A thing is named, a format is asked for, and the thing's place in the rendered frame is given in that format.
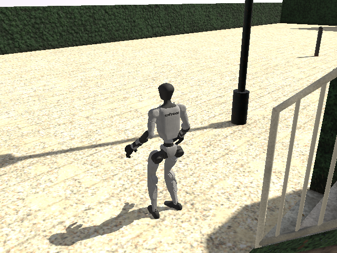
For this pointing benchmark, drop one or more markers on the stairs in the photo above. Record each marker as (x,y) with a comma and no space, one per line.
(311,213)

